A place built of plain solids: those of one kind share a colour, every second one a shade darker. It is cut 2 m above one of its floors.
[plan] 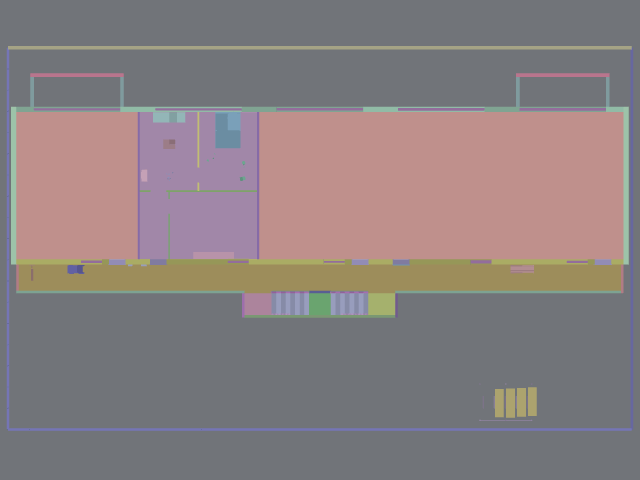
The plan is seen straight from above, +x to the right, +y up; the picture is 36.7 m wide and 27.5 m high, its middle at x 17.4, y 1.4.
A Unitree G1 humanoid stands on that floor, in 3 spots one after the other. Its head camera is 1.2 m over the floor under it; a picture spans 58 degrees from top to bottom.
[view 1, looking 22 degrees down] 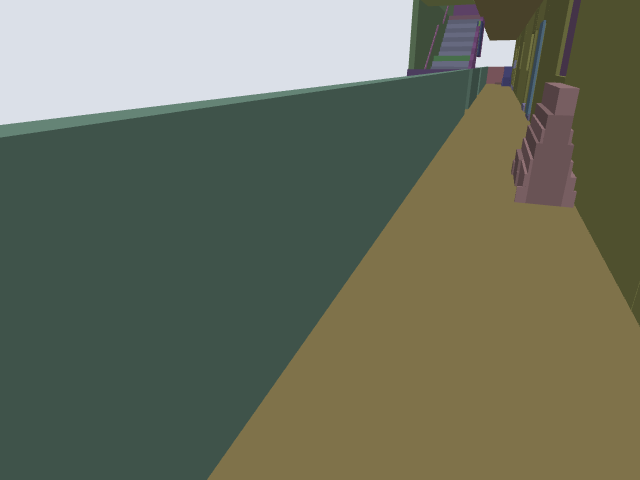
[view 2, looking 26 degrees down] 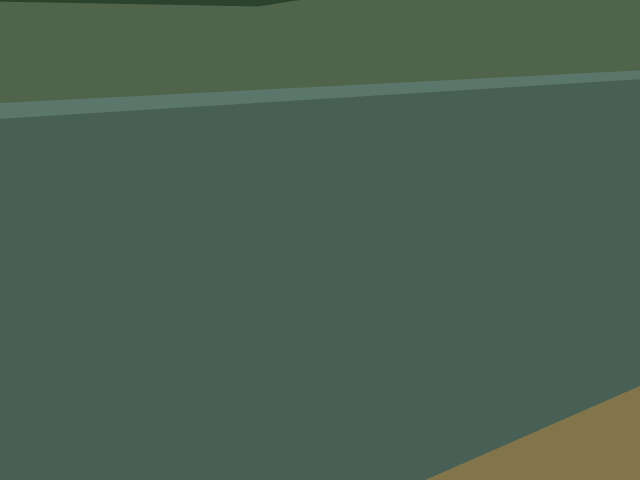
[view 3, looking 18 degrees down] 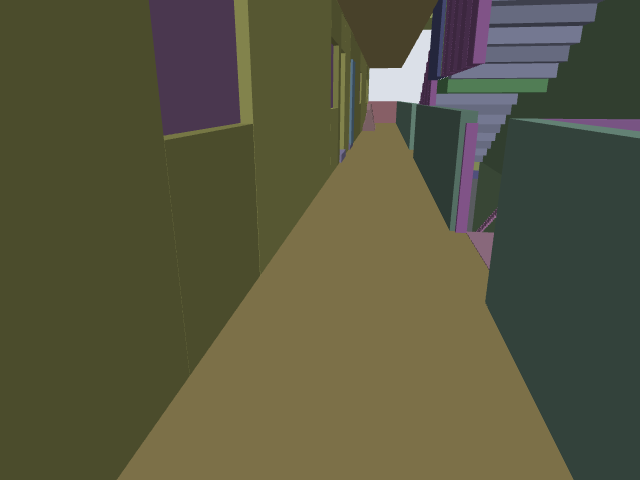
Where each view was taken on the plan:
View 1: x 33.99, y -0.83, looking -159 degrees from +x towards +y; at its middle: deck_guard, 2.04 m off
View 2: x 17.35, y -0.85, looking -113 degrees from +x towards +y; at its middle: deck_guard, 0.79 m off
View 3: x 10.52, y -0.83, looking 8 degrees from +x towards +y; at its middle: deck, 3.88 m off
